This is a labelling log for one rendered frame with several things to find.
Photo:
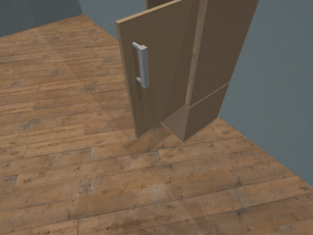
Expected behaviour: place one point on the handle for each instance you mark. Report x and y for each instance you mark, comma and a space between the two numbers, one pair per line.
144, 78

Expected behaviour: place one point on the cupboard door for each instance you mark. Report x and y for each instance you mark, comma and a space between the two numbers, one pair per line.
168, 31

